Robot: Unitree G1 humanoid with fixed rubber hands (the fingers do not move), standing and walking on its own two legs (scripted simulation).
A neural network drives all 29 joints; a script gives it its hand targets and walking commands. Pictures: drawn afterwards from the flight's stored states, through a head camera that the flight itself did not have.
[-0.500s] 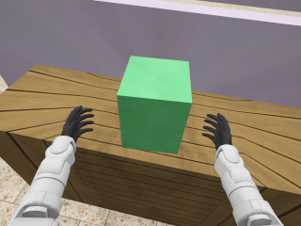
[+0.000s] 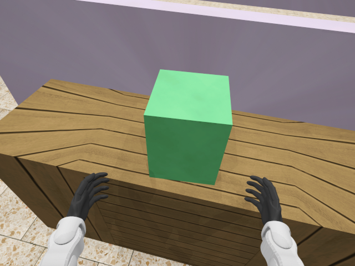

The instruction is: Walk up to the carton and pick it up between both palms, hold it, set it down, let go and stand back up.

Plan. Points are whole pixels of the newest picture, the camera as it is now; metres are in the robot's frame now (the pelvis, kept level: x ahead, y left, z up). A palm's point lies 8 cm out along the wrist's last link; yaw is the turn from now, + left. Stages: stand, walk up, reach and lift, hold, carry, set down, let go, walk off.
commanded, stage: set down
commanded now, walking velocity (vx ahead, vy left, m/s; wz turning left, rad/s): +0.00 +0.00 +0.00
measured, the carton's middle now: (187, 128) +0.52 -0.02 +0.03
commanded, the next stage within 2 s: let go in 1.14 s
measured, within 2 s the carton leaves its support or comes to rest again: neither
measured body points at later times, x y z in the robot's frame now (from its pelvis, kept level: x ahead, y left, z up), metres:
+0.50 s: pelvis +0.01 +0.00 +0.00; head +0.00 +0.00 +0.45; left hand +0.23 +0.22 -0.04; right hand +0.23 -0.22 -0.04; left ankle -0.01 +0.11 -0.74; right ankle +0.01 -0.11 -0.74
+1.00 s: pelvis +0.01 -0.01 +0.00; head +0.01 +0.00 +0.45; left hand +0.19 +0.23 -0.08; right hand +0.18 -0.22 -0.08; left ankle -0.01 +0.11 -0.74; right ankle +0.01 -0.11 -0.74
